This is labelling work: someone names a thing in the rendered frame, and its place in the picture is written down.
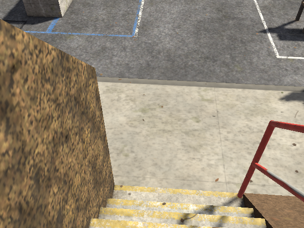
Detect stairs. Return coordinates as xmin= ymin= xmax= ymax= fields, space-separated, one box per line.
xmin=89 ymin=184 xmax=267 ymax=228

